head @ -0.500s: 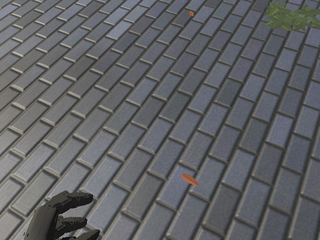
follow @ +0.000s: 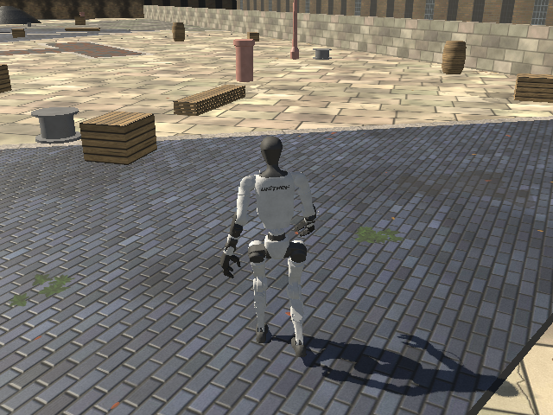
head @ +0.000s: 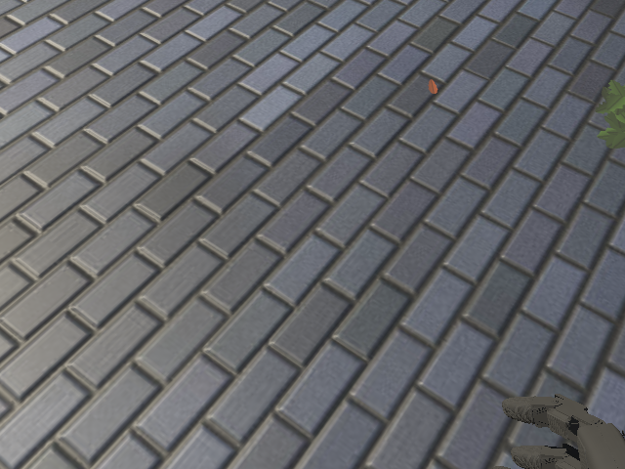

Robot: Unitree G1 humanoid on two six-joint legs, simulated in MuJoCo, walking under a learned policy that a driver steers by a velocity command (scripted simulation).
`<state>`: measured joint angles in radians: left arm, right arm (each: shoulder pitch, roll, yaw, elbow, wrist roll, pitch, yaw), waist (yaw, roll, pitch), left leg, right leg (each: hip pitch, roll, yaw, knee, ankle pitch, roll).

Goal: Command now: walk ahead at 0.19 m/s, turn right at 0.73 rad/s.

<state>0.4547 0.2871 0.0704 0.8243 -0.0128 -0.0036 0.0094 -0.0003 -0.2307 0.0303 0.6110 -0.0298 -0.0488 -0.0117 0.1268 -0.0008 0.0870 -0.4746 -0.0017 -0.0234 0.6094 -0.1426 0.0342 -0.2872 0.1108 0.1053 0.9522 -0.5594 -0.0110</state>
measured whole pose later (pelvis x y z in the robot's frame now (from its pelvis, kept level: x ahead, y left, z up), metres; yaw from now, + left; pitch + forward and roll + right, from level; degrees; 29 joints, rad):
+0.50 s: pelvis +0.05 -0.03 +0.01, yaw -27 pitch +1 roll +1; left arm 0.17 0.32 0.07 0.61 0.01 0.08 -0.02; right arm 0.22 -0.32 -0.06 0.67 -0.03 0.04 -0.01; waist -0.01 0.04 0.07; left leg -0.52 0.06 0.01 1.05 -0.42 -0.07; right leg -0.33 0.07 0.05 0.56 -0.23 -0.06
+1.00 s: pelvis +0.08 -0.01 +0.02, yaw -47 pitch +0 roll -2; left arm 0.17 0.33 0.07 0.70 0.02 0.08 -0.02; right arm 0.21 -0.26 -0.03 0.70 -0.01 0.02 -0.01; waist -0.03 -0.05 0.05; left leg -0.25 -0.03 -0.06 0.45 -0.20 0.03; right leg -0.35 0.10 0.14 0.86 -0.45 0.04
